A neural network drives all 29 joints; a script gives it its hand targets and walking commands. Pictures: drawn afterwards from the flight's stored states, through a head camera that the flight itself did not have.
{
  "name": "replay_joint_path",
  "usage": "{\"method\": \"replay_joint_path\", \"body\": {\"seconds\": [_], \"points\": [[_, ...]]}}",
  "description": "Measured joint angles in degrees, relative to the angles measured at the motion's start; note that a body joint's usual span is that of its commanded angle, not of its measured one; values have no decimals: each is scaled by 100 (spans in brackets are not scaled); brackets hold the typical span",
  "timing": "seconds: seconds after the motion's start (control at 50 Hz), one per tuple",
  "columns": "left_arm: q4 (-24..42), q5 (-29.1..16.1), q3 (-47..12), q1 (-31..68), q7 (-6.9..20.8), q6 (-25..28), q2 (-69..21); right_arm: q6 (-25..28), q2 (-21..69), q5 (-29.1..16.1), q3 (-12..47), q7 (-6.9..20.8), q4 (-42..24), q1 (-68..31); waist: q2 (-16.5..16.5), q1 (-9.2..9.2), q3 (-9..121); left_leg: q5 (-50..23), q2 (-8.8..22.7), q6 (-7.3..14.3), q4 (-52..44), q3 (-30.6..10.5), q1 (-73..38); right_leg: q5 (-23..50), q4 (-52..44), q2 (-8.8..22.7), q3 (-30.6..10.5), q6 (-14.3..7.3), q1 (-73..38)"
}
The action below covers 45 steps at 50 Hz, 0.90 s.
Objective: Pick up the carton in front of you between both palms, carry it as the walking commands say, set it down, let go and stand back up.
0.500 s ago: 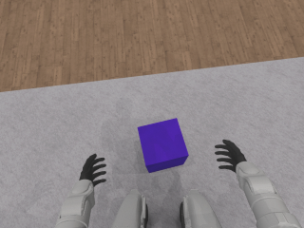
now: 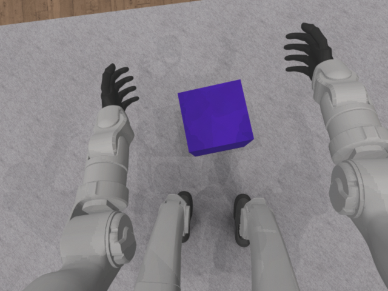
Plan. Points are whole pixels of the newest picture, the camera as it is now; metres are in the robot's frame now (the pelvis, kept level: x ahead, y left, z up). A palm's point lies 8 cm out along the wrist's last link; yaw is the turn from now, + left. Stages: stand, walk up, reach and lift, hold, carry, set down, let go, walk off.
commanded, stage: reach and lift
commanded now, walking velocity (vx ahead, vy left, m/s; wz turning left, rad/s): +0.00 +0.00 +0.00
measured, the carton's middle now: (214, 123) +0.50 +0.02 -0.52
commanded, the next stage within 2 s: none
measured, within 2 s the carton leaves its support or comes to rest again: leaves its support in 1.78 s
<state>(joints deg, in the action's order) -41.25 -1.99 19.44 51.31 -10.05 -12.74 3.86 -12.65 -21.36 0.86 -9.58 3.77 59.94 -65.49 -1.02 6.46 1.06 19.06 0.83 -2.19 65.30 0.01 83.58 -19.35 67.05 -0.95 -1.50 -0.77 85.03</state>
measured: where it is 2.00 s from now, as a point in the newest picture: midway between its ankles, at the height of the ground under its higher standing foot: (211, 227)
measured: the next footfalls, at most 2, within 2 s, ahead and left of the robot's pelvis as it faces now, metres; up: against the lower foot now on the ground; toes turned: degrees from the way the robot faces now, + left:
none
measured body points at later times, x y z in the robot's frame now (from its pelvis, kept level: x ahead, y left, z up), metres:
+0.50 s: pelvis +0.01 +0.01 -0.10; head +0.35 -0.01 +0.20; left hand +0.47 +0.21 -0.26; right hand +0.55 -0.17 -0.27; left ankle +0.09 +0.14 -0.61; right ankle +0.09 -0.11 -0.61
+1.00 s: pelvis -0.04 +0.00 -0.27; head +0.34 -0.01 -0.03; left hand +0.48 +0.21 -0.45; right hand +0.55 -0.15 -0.46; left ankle +0.08 +0.14 -0.61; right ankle +0.08 -0.11 -0.61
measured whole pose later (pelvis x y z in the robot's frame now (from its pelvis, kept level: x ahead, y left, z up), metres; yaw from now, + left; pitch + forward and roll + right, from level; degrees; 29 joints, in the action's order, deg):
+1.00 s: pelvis -0.04 +0.00 -0.27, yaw +4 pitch +39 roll +4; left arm -61.3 -12.3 13.0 79.0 -10.4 -2.9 12.0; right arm -3.7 -29.2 -11.7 3.8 -1.7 71.4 -88.9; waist 2.3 4.6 -20.3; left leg 29.4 -3.4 -4.6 120.2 -0.6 129.6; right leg -30.4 123.3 -1.3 -3.4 0.3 131.4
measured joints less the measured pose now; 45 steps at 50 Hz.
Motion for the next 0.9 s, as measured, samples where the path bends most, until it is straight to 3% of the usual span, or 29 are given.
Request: {"method": "replay_joint_path", "body": {"seconds": [0.22,0.36,0.46,0.62,0.74,0.9], "points": [[55,346,465,240,336,575,-117,503,47,477,-434,118,21,-375,-9,-47,373,-10,-75,-28,-184,-35,744,-43,-111,10,-45,1,762],[-249,542,671,239,448,846,-173,690,262,562,-554,10,27,-194,-30,-139,695,338,-155,-67,662,-88,1703,-386,730,-22,-117,41,1723],[-396,341,500,363,361,937,-89,776,210,304,-321,-161,-30,-173,8,-169,617,685,-225,-81,1737,-98,2597,-713,1798,-63,-186,95,2621],[-428,-452,-122,873,56,829,275,714,-275,-446,431,-395,-135,-626,127,-174,-133,982,-320,-93,3482,-66,3757,-1007,3555,-104,-246,166,3784],[-786,-845,-400,1556,-81,721,542,645,-601,-885,873,-466,247,-1332,184,-162,-862,970,-367,-164,4401,-68,4245,-1003,4489,-115,-238,168,4278],[-1596,-939,-505,2410,-72,831,698,750,-739,-1133,1190,-500,1029,-2180,256,-169,-1694,954,-395,-226,5132,-66,4540,-996,5246,-95,-213,131,4587]]}}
